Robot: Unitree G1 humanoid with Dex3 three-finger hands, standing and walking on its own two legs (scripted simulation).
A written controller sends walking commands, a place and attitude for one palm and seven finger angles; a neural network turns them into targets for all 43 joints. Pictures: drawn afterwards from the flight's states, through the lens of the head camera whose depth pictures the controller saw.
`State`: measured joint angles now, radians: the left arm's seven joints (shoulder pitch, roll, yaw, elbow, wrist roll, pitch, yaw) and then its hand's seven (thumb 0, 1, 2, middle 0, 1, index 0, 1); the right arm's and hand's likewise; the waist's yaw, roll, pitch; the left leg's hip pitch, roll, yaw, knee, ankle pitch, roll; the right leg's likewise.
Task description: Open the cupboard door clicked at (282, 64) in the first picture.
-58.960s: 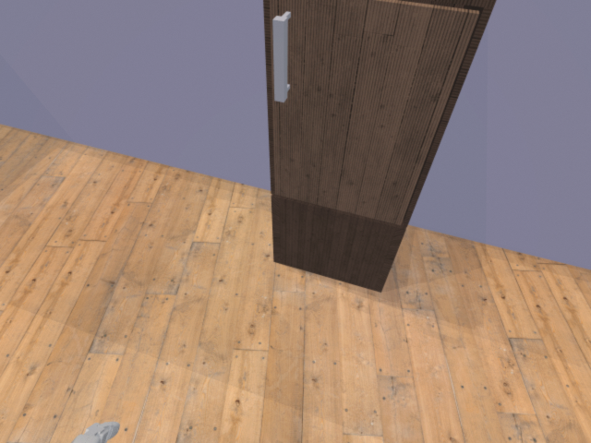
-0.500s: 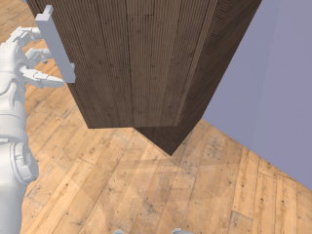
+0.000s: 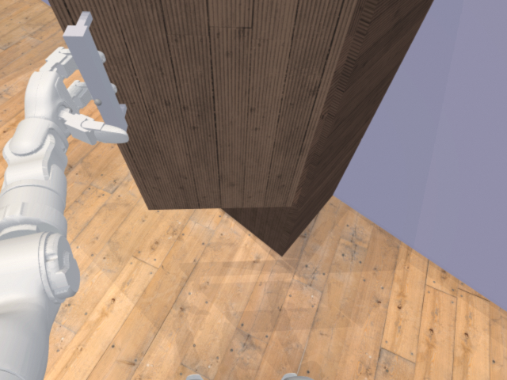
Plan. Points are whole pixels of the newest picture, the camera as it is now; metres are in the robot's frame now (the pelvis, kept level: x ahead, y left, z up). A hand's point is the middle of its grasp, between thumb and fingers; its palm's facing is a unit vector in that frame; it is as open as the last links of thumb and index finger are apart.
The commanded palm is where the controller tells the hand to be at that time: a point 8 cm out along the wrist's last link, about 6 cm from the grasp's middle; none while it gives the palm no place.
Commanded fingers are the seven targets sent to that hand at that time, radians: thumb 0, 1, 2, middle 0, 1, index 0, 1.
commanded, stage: slide the fingers in behind the handle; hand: left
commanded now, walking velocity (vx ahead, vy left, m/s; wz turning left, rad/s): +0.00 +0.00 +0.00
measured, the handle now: (103, 79) +0.55 +0.20 +0.14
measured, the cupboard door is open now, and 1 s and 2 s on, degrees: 43 43 52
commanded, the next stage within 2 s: close the thumb around the handle in 0.66 s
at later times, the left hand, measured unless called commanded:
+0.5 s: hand (114, 102) +0.50 +0.18 +0.14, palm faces +0.02 -1.00 +0.00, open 14.0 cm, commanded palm +0.47 +0.23 +0.14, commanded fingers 0.00 -0.50 0.30 -0.30 -1.20 -0.30 -1.20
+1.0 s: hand (111, 103) +0.50 +0.18 +0.14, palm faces +0.00 -1.00 +0.00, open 12.4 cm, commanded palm +0.48 +0.23 +0.14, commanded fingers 0.00 0.23 0.61 -0.35 -1.28 -0.35 -1.28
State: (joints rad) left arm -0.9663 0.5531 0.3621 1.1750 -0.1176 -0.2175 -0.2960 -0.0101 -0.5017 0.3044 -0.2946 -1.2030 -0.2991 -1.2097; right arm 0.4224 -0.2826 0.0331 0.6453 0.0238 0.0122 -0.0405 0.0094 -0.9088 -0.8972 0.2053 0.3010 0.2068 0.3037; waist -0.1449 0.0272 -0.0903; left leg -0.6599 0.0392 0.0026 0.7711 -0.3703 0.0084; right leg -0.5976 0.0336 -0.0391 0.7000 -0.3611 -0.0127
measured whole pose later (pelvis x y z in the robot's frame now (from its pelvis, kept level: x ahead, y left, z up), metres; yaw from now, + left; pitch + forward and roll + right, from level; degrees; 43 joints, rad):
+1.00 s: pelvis -0.01 +0.00 +0.00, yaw +0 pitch +14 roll -2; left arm -0.99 0.51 0.36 1.20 -0.10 -0.24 -0.23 -0.01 -0.25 0.41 -0.31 -1.23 -0.31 -1.23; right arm 0.41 -0.28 0.03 0.66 0.02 -0.02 -0.05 0.01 -0.91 -0.90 0.20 0.30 0.21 0.30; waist -0.16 0.02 -0.08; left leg -0.66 0.03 0.01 0.77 -0.35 0.01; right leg -0.61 0.03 -0.03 0.71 -0.35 -0.01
